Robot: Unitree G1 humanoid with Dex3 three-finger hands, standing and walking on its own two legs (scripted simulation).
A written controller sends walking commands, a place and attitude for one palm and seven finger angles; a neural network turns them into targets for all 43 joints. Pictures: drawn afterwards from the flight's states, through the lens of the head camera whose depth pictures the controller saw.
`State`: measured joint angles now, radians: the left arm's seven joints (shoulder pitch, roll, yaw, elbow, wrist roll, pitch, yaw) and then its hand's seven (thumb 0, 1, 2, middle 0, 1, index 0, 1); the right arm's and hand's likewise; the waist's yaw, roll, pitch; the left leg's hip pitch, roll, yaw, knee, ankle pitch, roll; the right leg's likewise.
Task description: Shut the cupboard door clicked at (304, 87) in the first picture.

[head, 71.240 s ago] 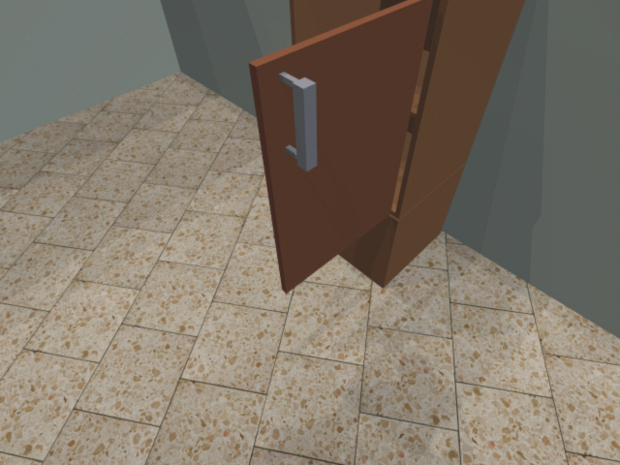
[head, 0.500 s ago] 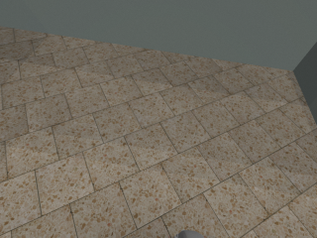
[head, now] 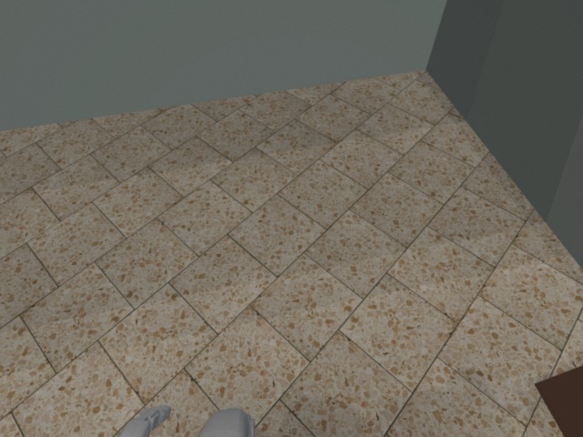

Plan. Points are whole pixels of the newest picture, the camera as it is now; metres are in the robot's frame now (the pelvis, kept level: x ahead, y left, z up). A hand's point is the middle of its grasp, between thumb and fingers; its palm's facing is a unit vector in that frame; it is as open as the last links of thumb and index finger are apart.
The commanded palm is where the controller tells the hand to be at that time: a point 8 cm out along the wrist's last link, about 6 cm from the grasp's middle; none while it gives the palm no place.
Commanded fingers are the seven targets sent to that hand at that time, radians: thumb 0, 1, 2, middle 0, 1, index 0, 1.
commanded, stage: turn to face it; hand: left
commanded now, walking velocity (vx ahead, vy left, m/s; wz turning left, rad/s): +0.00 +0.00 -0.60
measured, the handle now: out of the picture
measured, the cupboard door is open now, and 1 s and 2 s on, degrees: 4 4 4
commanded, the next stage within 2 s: take the last steps up to it in 2.00 s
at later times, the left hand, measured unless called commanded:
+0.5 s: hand (176, 416) +0.17 +0.19 -0.16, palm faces -0.28 -0.92 -0.26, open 7.4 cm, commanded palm none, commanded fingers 0.00 0.90 0.90 -0.20 -0.30 -0.20 -0.30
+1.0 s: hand (218, 376) +0.23 +0.14 -0.18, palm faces -0.53 -0.82 -0.20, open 7.4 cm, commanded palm none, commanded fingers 0.00 0.90 0.90 -0.20 -0.30 -0.20 -0.30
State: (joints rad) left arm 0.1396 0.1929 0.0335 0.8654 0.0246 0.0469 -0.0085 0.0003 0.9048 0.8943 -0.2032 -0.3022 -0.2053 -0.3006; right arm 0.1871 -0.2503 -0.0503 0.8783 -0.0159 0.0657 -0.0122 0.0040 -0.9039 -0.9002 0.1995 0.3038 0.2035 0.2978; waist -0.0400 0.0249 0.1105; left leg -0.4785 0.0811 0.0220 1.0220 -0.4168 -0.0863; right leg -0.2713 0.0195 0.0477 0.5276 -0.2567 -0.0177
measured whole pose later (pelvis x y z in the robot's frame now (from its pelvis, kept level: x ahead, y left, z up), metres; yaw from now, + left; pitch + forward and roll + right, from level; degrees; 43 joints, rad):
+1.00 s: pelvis +0.04 +0.02 +0.00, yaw -35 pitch +1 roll -1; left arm 0.16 0.26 0.08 0.90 0.02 0.07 -0.02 0.00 0.91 0.89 -0.20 -0.30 -0.20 -0.30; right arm 0.19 -0.20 -0.01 0.84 -0.03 0.01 -0.03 0.00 -0.90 -0.90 0.20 0.30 0.21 0.30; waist 0.00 -0.04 0.10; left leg -0.30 0.07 0.10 0.58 -0.30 0.01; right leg -0.44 0.04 0.03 1.03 -0.51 0.04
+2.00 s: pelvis +0.05 -0.04 -0.01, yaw -66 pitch +0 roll +0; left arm 0.14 0.21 0.05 0.92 0.02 0.03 -0.01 0.00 0.91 0.89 -0.20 -0.30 -0.20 -0.30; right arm 0.26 -0.25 -0.05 0.95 -0.02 0.07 -0.02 0.00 -0.90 -0.90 0.20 0.30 0.21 0.30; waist -0.03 0.07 0.07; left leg -0.37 0.12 0.10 0.84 -0.50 -0.05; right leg -0.26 0.01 -0.05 0.59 -0.34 -0.03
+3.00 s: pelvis +0.01 -0.28 -0.01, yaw -77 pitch +0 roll -2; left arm 0.23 0.17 0.02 1.09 0.01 -0.01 0.03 0.00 0.92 0.89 -0.20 -0.30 -0.20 -0.30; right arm 0.15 -0.15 0.00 1.00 -0.02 -0.02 -0.03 0.00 -0.91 -0.90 0.20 0.30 0.20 0.30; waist 0.00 -0.01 0.06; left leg -0.33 0.05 0.11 0.60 -0.22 0.03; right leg -0.11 0.05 -0.12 0.48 -0.37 -0.04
